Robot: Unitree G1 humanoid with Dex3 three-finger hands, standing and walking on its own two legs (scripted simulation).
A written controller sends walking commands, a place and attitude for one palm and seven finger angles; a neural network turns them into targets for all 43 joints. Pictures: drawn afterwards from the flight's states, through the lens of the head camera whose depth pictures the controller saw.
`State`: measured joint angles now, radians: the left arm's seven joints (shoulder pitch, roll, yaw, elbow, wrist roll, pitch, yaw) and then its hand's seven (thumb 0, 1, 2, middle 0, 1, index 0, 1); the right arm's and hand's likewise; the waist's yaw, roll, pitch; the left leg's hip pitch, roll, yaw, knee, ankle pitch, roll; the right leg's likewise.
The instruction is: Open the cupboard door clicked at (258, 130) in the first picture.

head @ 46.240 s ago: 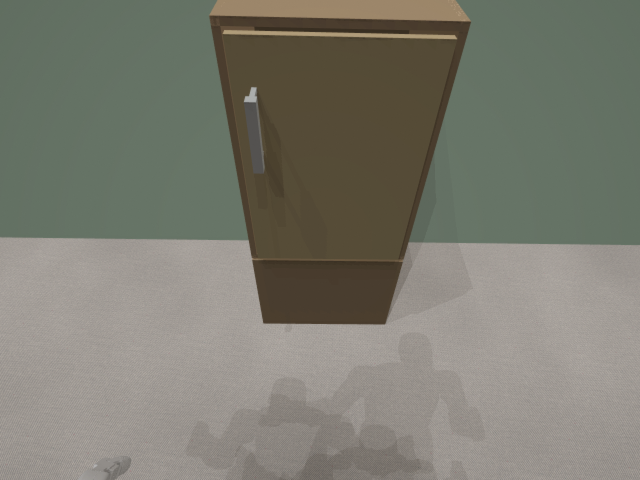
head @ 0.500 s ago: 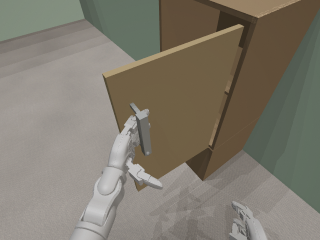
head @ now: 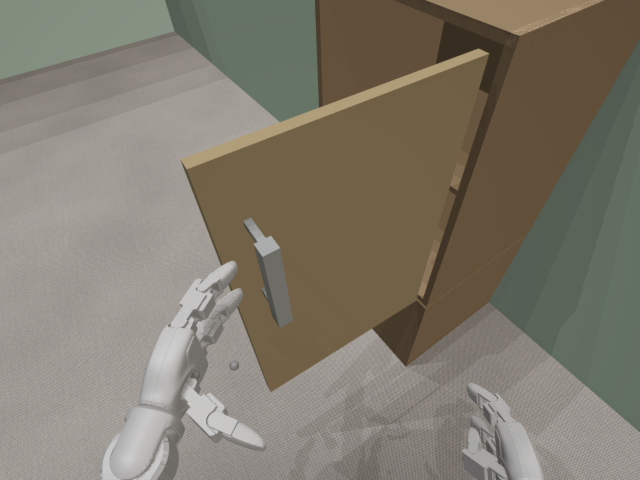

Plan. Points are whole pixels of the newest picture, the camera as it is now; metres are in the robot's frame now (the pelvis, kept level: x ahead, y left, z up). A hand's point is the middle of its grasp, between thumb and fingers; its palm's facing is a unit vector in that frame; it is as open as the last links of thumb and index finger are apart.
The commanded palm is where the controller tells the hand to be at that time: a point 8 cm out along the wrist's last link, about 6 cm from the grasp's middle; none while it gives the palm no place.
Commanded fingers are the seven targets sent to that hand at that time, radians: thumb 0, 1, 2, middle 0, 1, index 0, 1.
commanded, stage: slide the hand sideways off the handle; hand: left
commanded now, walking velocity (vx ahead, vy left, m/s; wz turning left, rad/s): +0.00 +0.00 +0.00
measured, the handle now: (268, 275) +0.34 +0.10 +0.08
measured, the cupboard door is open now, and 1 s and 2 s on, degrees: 87 87 87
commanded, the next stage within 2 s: draw the hand back to the body in 0.32 s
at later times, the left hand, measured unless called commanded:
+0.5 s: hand (191, 382) +0.21 +0.15 +0.08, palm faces -0.13 -0.99 -0.04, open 16.3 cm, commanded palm +0.18 +0.22 +0.09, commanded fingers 0.00 -0.50 0.30 -0.15 -0.30 -0.15 -0.30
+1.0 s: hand (109, 371) +0.20 +0.22 +0.12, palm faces +0.05 -0.97 -0.22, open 15.8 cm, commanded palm +0.16 +0.27 +0.14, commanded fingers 0.00 -0.15 0.45 -0.16 -0.30 -0.16 -0.30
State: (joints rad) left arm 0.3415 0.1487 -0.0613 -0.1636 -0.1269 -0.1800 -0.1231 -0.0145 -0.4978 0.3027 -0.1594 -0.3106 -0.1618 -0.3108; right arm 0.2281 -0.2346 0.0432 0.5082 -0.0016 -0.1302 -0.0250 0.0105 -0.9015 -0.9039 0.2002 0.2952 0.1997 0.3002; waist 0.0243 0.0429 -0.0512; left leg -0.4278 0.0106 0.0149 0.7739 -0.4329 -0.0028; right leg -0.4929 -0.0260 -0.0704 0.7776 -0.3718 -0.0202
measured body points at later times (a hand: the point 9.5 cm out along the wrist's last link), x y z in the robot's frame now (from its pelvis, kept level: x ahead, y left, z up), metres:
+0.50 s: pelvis -0.01 +0.01 -0.01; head +0.01 -0.01 +0.44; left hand +0.21 +0.21 +0.08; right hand +0.17 -0.22 -0.08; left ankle -0.02 +0.12 -0.71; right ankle +0.02 -0.11 -0.71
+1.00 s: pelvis -0.01 +0.03 +0.01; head -0.01 +0.02 +0.46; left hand +0.19 +0.27 +0.14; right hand +0.19 -0.18 -0.05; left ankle -0.02 +0.12 -0.71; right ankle +0.02 -0.11 -0.71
